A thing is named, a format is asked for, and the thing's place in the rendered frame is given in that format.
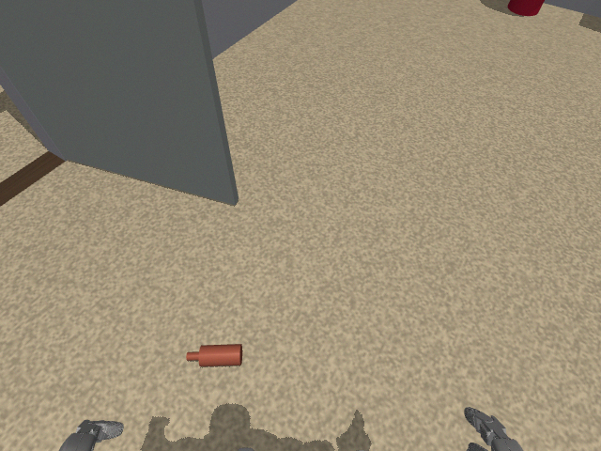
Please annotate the right robot hand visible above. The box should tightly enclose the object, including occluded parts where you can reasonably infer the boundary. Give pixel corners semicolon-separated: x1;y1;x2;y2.
464;407;523;451

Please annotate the left robot hand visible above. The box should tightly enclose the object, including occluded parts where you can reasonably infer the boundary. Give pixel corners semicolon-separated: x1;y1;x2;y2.
59;420;124;451

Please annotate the bottle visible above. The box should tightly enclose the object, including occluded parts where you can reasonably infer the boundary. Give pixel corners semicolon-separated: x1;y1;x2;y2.
186;344;242;366

